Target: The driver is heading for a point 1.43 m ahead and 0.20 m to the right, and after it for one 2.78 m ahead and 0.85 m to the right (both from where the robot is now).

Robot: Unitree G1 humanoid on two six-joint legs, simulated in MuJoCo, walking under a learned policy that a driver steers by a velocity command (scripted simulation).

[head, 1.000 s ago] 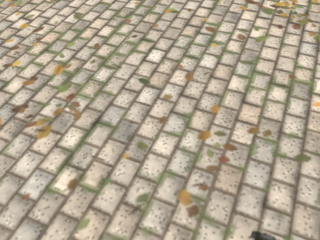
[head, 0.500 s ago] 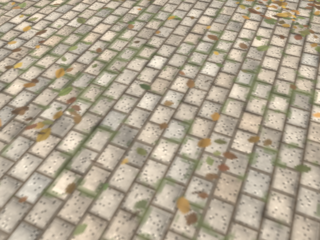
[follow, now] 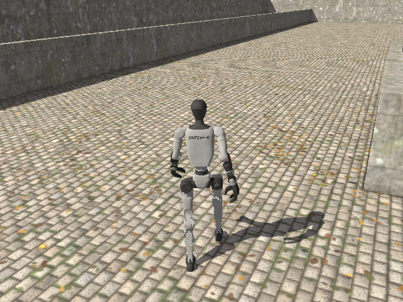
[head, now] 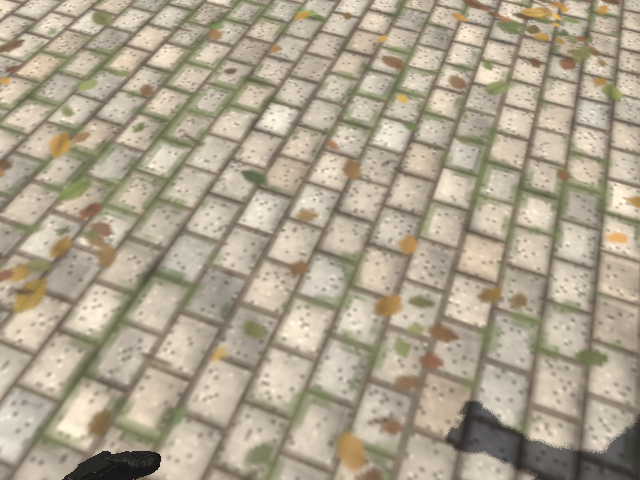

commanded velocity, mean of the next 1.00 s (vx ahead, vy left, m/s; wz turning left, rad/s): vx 0.49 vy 0.00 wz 0.00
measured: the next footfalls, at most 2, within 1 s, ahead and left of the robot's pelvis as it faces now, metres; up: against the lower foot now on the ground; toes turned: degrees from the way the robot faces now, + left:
right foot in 0.12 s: +0.26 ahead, -0.12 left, +0.00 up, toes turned -1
left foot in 0.64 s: +0.55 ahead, +0.13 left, +0.00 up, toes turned +3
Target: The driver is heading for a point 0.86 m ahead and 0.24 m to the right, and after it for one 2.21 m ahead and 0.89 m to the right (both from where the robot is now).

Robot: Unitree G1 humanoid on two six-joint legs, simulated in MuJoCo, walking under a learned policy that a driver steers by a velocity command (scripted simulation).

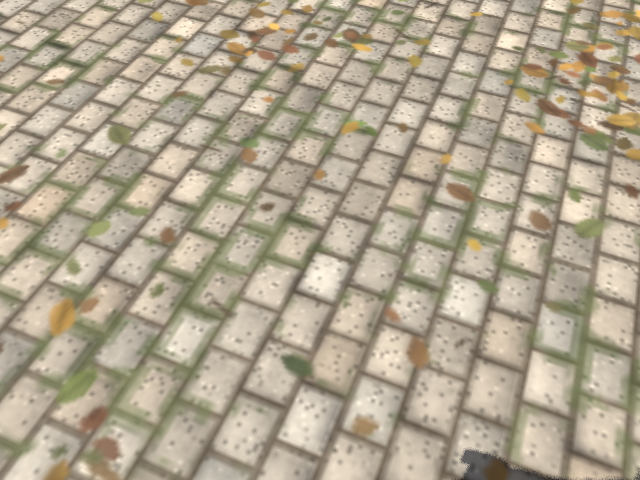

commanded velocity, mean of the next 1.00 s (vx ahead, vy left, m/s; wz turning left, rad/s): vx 0.50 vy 0.00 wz -0.09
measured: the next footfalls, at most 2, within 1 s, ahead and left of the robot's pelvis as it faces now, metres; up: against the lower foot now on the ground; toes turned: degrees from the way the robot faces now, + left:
right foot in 0.18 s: +0.29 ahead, -0.15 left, +0.00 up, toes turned -2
left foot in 0.72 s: +0.59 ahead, +0.09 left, +0.00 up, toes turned +2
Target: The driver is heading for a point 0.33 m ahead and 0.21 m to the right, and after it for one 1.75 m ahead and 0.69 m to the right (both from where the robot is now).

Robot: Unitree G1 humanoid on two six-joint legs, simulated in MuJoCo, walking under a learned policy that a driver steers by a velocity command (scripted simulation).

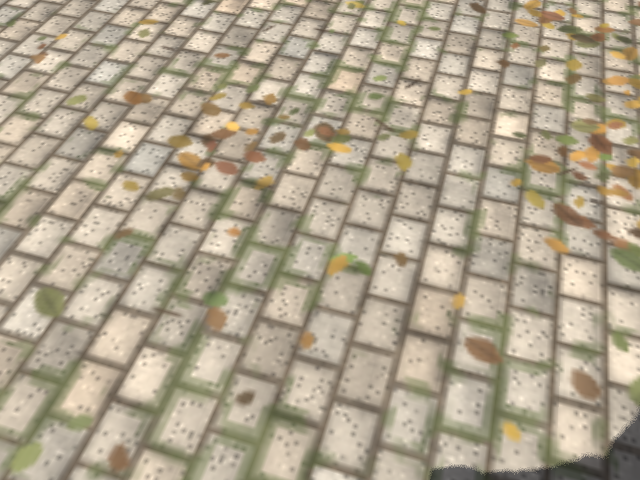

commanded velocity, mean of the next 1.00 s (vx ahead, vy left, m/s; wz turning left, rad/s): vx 0.38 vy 0.00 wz -0.51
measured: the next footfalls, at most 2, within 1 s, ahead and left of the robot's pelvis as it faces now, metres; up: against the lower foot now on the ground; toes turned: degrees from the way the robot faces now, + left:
right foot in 0.28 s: +0.31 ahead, -0.15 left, +0.00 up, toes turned -12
left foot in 0.74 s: +0.64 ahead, -0.06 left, +0.00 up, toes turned -30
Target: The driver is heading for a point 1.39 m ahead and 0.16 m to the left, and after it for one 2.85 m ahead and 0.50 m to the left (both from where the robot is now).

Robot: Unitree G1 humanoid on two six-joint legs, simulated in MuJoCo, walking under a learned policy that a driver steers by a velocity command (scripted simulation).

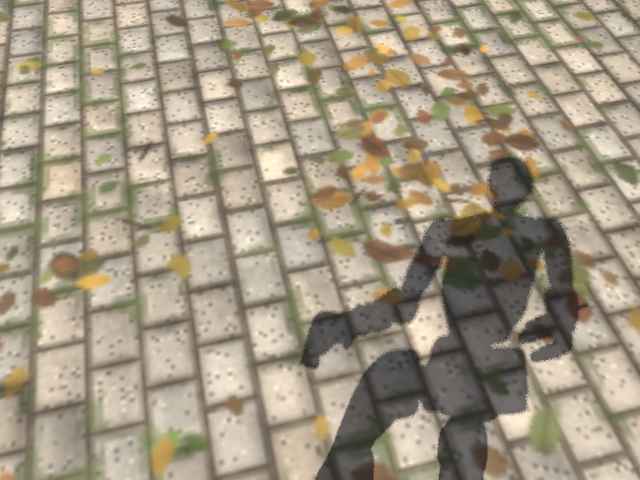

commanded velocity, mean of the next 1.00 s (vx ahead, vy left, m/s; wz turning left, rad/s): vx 0.05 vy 0.00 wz -0.06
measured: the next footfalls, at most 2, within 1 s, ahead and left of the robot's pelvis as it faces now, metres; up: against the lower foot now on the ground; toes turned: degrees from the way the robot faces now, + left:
right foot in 0.10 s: +0.08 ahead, -0.14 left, +0.00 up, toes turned +0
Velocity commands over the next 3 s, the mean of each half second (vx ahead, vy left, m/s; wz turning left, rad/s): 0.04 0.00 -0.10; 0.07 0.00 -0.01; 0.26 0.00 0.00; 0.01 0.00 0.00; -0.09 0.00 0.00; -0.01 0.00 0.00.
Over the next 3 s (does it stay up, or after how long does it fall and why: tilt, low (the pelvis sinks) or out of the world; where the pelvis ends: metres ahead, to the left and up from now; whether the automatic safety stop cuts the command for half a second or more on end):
stays up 0.29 0.02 0.00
